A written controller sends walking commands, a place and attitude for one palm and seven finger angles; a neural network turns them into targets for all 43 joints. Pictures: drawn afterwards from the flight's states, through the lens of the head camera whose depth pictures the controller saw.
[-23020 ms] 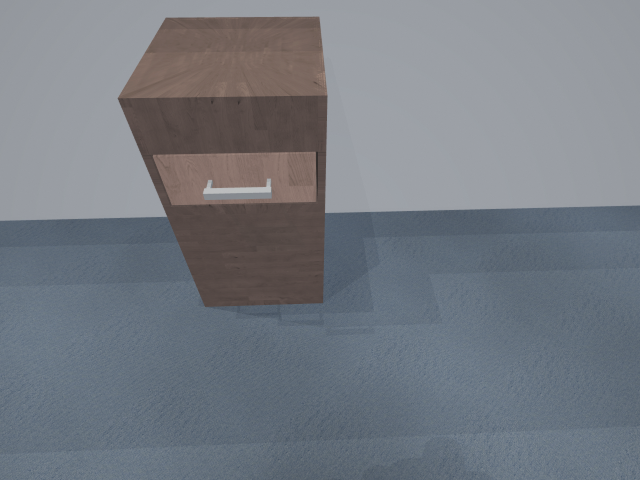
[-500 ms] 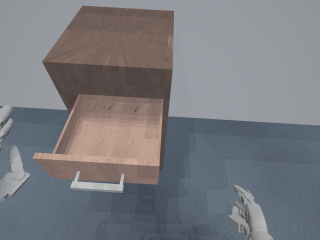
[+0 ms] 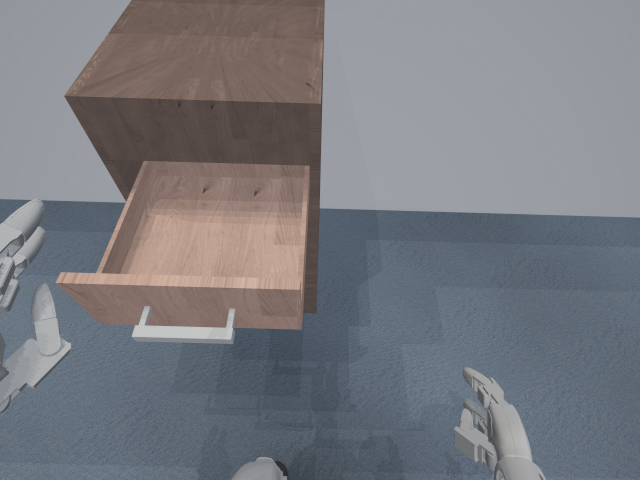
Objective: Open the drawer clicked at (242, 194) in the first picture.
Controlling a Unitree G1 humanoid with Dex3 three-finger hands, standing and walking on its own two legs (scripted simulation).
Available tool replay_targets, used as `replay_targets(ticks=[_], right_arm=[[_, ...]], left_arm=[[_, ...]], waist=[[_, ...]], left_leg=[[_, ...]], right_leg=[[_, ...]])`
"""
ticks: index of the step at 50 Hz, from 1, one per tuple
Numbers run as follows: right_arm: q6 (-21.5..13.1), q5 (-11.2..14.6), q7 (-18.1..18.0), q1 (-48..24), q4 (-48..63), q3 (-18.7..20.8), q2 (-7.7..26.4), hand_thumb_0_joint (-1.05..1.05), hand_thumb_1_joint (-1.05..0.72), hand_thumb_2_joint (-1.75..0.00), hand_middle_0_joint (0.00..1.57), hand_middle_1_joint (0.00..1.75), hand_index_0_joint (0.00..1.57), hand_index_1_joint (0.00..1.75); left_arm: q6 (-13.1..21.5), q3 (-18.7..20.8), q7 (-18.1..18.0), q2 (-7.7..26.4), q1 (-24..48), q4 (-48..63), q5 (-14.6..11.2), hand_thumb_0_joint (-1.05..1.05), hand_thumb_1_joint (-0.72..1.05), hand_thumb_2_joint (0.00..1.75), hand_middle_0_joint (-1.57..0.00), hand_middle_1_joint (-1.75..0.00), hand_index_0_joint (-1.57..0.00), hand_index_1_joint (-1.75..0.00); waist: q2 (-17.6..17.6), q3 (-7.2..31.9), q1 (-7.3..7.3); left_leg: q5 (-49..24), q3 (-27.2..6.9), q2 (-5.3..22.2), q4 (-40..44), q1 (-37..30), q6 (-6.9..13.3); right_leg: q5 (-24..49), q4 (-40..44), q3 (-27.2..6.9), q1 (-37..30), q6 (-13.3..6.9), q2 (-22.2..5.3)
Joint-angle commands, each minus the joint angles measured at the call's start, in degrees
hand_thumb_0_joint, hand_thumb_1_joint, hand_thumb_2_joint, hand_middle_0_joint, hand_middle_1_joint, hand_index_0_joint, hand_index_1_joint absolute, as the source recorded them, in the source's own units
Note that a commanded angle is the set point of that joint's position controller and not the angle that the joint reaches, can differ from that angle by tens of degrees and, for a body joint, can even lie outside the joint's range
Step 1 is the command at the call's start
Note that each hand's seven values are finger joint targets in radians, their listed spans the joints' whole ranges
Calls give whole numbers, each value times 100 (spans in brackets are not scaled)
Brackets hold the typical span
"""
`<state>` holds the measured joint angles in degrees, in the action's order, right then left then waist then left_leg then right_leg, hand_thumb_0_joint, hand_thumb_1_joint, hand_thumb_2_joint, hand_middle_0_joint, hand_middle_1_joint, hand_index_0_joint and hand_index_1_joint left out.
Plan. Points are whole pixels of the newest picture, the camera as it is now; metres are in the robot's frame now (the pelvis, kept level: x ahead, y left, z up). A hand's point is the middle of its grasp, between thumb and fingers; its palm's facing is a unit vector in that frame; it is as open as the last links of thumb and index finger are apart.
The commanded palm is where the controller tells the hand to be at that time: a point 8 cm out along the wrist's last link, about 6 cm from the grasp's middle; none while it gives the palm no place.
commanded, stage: step back with the hand held close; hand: left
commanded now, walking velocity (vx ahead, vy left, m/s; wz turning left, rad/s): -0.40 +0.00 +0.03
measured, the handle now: (186, 323) +0.36 +0.25 -0.16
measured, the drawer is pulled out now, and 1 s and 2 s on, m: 0.28 0.28 0.28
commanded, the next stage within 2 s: stop stepping back and stand still in 0.32 s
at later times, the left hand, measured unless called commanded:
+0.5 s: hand out of the picture +0.07 +0.19 +0.17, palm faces +0.34 -0.81 -0.49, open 7.4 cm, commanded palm +0.00 +0.24 +0.19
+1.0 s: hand out of the picture -0.03 +0.19 +0.17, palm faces +0.42 -0.77 -0.48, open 7.4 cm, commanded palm -0.08 +0.23 +0.19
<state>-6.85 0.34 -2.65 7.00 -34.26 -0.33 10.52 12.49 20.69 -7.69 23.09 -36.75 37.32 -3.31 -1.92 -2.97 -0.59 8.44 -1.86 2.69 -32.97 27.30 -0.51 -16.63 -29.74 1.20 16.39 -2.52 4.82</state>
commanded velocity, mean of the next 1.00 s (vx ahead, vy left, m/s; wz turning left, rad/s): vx -0.03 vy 0.05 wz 0.00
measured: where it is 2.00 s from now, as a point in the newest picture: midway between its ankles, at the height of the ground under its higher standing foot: outside the picture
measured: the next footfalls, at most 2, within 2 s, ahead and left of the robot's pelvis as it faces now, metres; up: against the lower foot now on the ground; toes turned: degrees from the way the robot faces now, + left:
left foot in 0.20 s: +0.00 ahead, +0.12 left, +0.00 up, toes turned +3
right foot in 0.48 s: -0.11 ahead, -0.14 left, +0.00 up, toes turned +1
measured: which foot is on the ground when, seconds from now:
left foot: up 0.00-0.18, down 0.20-0.50, up 0.52-0.74, down 0.76-1.00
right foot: down 0.00-0.24, up 0.26-0.46, down 0.48-1.00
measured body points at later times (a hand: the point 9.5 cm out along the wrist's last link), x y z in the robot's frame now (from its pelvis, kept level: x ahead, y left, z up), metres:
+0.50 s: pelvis -0.13 -0.04 +0.00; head -0.09 -0.04 +0.44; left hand +0.04 +0.23 +0.20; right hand +0.07 -0.24 -0.09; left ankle -0.04 +0.12 -0.73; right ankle -0.14 -0.14 -0.73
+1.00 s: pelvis -0.20 -0.06 +0.00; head -0.21 -0.07 +0.45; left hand -0.06 +0.23 +0.20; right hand -0.04 -0.30 -0.08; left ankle -0.22 +0.06 -0.73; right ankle -0.15 -0.14 -0.73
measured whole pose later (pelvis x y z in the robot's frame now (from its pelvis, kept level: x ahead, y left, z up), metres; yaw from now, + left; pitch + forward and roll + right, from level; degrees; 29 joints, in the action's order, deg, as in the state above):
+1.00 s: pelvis -0.20 -0.06 +0.00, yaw +3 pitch -1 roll +1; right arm -7.2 1.0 -3.5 14.9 -36.1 1.2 12.8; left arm 12.9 20.9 -9.4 21.2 -37.9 31.1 -1.1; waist -0.4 1.0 -1.3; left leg 23.0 1.4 0.5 -33.9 13.6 2.1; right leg -12.3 -30.5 4.5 17.8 -3.7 1.1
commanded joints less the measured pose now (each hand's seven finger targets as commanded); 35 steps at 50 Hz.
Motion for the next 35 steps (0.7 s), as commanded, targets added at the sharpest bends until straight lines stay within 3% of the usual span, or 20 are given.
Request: replay_targets(ticks=[1, 3, 7, 8, 10, 11, 12, 13, 14, 17, 19, 21, 23, 24, 25, 26, 28, 29, 32, 35], right_arm=[[-48, 126, -112, -525, 886, 447, 603, 0, -90, -90, 20, 30, 20, 30], [87, 35, -202, -620, 895, 248, 353, 0, -90, -90, 20, 30, 20, 30], [303, -23, -313, -508, 847, 200, 516, 0, -90, -90, 20, 30, 20, 30], [318, -16, -296, -395, 824, 269, 599, 0, -90, -90, 20, 30, 20, 30], [204, 84, -214, -319, 944, 447, 776, 0, -90, -90, 20, 30, 20, 30], [40, 168, -125, -187, 1021, 514, 867, 0, -90, -90, 20, 30, 20, 30], [-66, 47, -116, -367, 1032, 502, 703, 0, -90, -90, 20, 30, 20, 30], [-135, -107, -101, -344, 977, 412, 683, 0, -90, -90, 20, 30, 20, 30], [-211, -122, -109, -270, 867, 416, 660, 0, -90, -90, 20, 30, 20, 30], [-327, -46, -15, -106, 698, 461, 773, 0, -90, -90, 20, 30, 20, 30], [-341, -72, 11, -197, 667, 443, 836, 0, -90, -90, 20, 30, 20, 30], [-345, -47, 39, -286, 671, 377, 857, 0, -90, -90, 20, 30, 20, 30], [-278, 69, 76, -245, 812, 369, 839, 0, -90, -90, 20, 30, 20, 30], [-172, 70, 66, -152, 895, 385, 816, 0, -90, -90, 20, 30, 20, 30], [-125, 192, 43, -16, 950, 448, 733, 0, -90, -90, 20, 30, 20, 30], [-96, 168, 24, -89, 928, 438, 712, 0, -90, -90, 20, 30, 20, 30], [0, 79, -56, -226, 890, 276, 509, 0, -90, -90, 20, 30, 20, 30], [32, 70, -87, -301, 921, 247, 526, 0, -90, -90, 20, 30, 20, 30], [-76, 14, -164, -241, 869, 248, 669, 0, -90, -90, 20, 30, 20, 30], [-261, 6, -129, -12, 819, 263, 739, 0, -90, -90, 20, 30, 20, 30]], left_arm=[[303, 945, -153, 988, -291, 726, -97, 0, 90, 90, -20, -30, -20, -30], [250, 870, -191, 823, -336, 479, 35, 0, 90, 90, -20, -30, -20, -30], [192, 696, -246, 796, -175, 680, 126, 0, 90, 90, -20, -30, -20, -30], [214, 606, -246, 810, -97, 921, 104, 0, 90, 90, -20, -30, -20, -30], [305, 674, -197, 980, -55, 1273, 112, 0, 90, 90, -20, -30, -20, -30], [395, 604, -107, 930, -226, 1452, 19, 0, 90, 90, -20, -30, -20, -30], [374, 897, -148, 1113, -342, 1331, 20, 0, 90, 90, -20, -30, -20, -30], [346, 892, -145, 1079, -228, 1595, 23, 0, 90, 90, -20, -30, -20, -30], [354, 883, -167, 1041, -112, 1712, 11, 0, 90, 90, -20, -30, -20, -30], [292, 666, -173, 679, -178, 1421, -7, 0, 90, 90, -20, -30, -20, -30], [274, 721, -160, 742, -56, 1309, 0, 0, 90, 90, -20, -30, -20, -30], [257, 661, -106, 669, 39, 1043, -53, 0, 90, 90, -20, -30, -20, -30], [255, 767, -85, 763, -110, 921, -25, 0, 90, 90, -20, -30, -20, -30], [250, 949, -108, 1040, -85, 1000, 30, 0, 90, 90, -20, -30, -20, -30], [163, 710, -123, 885, -106, 876, -15, 0, 90, 90, -20, -30, -20, -30], [102, 733, -172, 812, -202, 772, -24, 0, 90, 90, -20, -30, -20, -30], [116, 736, -223, 732, -190, 711, -25, 0, 90, 90, -20, -30, -20, -30], [127, 772, -231, 801, -124, 654, -6, 0, 90, 90, -20, -30, -20, -30], [208, 622, -291, 773, -70, 543, 140, 0, 90, 90, -20, -30, -20, -30], [283, 587, -292, 812, -90, 744, 217, 0, 90, 90, -20, -30, -20, -30]], waist=[[1275, 1177, 51], [994, 1016, -38], [739, 1089, -106], [476, 1137, -142], [-465, 1536, 26], [-548, 1738, 99], [-1088, 1678, 87], [-1404, 1447, 51], [-1346, 1348, 40], [-847, 1268, 25], [-1082, 1150, 28], [-884, 960, 73], [-345, 878, 87], [550, 856, -4], [1709, 943, -49], [1522, 825, -5], [826, 731, -173], [874, 720, -156], [1122, 562, -51], [637, 527, -71]], left_leg=[[1968, -200, -508, -2721, -29, -53], [2020, -170, -300, -2413, 144, -91], [1000, 244, -343, 535, -448, -18], [-36, 264, -183, 1262, -887, 35], [-2863, -374, 940, 1107, -1698, 364], [-3079, -317, 1198, 1230, -1900, 459], [-3093, -779, 1439, 1118, -1548, 676], [-2898, -907, 1623, 1386, -1065, 805], [-2923, -853, 1692, 1301, -1038, 889], [-3196, -505, 1475, 992, -1639, 780], [-2499, -455, 1470, 997, -1364, 738], [-1340, -564, 1399, 979, -845, 678], [951, -34, 754, 474, -487, 335], [1729, 498, 118, -425, -394, 66], [1691, 409, -455, -1908, -283, -67], [1526, 35, -363, -2819, -194, -11], [1318, -62, -221, -2878, -89, -80], [1396, 8, -164, -2314, -213, -62], [1574, 299, -213, -796, -714, 145], [1247, 480, -263, 1098, -1409, 347]], right_leg=[[3621, 1199, -1726, -60, -775, -2550], [4328, 859, -1214, -312, -758, -2197], [4391, 369, -640, -939, -173, -1492], [3911, 168, -503, -868, 30, -1328], [1765, -421, -250, -332, 393, -803], [573, -721, -314, -279, 381, -722], [-348, -1159, -232, 132, 330, -630], [-986, -1788, -213, 200, 319, -565], [-1133, -2086, -302, 346, 311, -526], [-868, -1509, -125, 491, 336, -461], [-737, -1038, -101, 230, 342, -481], [-374, -364, -71, -204, 370, -475], [280, 821, 5, -598, 386, -645], [394, 1365, -675, -304, 117, -1220], [-366, 1837, -2133, 258, -369, -2170], [92, 1794, -2210, 402, -582, -2442], [294, 1500, -1561, 336, -619, -2204], [33, 1532, -1299, 278, -525, -2087], [-868, 1835, -1264, 140, -371, -2014], [-784, 1656, -1153, -183, -175, -1799]])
